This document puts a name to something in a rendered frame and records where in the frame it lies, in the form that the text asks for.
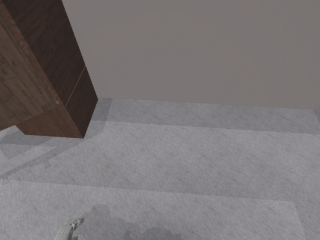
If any cupboard door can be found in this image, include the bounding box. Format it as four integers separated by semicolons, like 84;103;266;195
0;14;58;131

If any robot left hand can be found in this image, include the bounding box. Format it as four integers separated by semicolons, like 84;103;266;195
53;217;85;240

